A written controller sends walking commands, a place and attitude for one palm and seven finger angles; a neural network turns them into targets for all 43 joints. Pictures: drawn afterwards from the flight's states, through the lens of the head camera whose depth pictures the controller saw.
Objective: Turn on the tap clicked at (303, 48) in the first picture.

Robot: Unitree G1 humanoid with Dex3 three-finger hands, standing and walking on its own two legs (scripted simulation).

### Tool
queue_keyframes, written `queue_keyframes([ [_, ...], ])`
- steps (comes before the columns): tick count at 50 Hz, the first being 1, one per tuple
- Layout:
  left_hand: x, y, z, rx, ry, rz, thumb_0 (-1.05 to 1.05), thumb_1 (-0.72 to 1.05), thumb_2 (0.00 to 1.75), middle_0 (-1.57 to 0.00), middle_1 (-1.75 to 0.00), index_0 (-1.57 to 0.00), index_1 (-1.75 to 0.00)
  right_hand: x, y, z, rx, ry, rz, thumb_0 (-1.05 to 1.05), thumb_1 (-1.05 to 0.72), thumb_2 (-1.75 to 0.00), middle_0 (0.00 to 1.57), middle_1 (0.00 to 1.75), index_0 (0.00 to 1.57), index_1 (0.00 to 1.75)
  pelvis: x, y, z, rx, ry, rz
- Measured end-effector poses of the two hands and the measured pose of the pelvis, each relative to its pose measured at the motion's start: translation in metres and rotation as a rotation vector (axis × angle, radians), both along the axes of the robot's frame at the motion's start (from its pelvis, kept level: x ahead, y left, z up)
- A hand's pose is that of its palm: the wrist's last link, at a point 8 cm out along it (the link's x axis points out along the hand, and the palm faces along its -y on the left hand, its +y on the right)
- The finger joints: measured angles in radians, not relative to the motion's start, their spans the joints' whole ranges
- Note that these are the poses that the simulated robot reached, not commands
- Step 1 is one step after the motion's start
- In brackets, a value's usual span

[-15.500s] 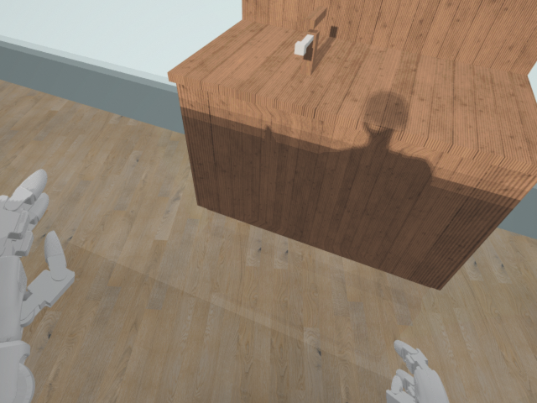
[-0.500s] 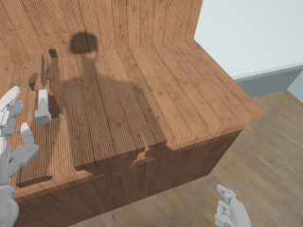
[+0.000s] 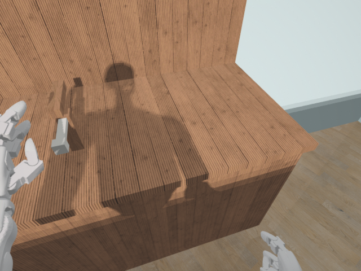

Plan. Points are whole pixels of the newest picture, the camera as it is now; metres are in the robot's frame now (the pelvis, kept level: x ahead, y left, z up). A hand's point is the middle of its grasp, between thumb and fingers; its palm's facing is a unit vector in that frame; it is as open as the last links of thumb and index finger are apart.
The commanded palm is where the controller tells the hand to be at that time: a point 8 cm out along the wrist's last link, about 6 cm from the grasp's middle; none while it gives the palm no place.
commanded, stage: turn the palm inward beside the body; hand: left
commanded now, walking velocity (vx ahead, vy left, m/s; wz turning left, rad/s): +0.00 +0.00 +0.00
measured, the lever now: (60, 146) +0.34 +0.32 +0.10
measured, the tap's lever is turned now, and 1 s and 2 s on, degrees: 0 0 0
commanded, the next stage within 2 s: reach beside the lever's end, fingers flat in 2.00 s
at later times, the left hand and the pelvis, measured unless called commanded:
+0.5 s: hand (60, 187) +0.21 +0.23 +0.16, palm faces +0.51 -0.82 -0.28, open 7.4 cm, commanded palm +0.15 +0.27 +0.17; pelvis +0.01 -0.03 -0.01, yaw +3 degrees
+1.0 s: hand (53, 186) +0.21 +0.24 +0.15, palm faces +0.52 -0.83 -0.19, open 7.4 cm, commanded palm +0.15 +0.28 +0.17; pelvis +0.03 -0.01 -0.01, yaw +3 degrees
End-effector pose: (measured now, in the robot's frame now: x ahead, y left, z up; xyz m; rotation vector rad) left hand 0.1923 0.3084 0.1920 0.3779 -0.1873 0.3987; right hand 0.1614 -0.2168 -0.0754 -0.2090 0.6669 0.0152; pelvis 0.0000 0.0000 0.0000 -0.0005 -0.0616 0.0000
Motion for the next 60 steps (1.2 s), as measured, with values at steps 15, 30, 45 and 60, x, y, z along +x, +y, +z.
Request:
queue_keyframes([
  [15, -0.039, -0.038, -0.017, 0.001, -0.071, 0.143, 0.02, 0.88, 0.9, -0.21, -0.3, -0.21, -0.3, 0.034, -0.017, -0.005, -0.027, -0.077, 0.042, 0.02, -0.91, -0.9, 0.2, 0.29, 0.2, 0.3, -0.011, -0.035, -0.013, 0.004, -0.004, 0.051],
  [30, -0.034, -0.037, -0.029, -0.067, 0.002, 0.146, 0.02, 0.89, 0.9, -0.21, -0.3, -0.21, -0.3, 0.054, -0.022, -0.008, -0.041, -0.071, 0.002, 0.02, -0.91, -0.9, 0.2, 0.29, 0.2, 0.3, 0.018, -0.029, -0.013, -0.006, 0.038, 0.056],
  [45, -0.027, -0.032, -0.032, -0.132, 0.0, 0.111, 0.02, 0.89, 0.9, -0.21, -0.3, -0.21, -0.3, 0.074, 0.011, -0.001, -0.019, -0.122, 0.032, 0.02, -0.91, -0.9, 0.2, 0.29, 0.2, 0.3, 0.033, -0.01, -0.013, -0.008, 0.055, 0.058],
  [60, -0.039, -0.032, -0.033, -0.201, 0.019, 0.142, 0.02, 0.89, 0.9, -0.21, -0.3, -0.21, -0.3, 0.074, 0.028, 0.005, -0.006, -0.14, 0.056, 0.02, -0.91, -0.9, 0.2, 0.3, 0.2, 0.3, 0.026, -0.006, -0.011, -0.01, 0.033, 0.061],
])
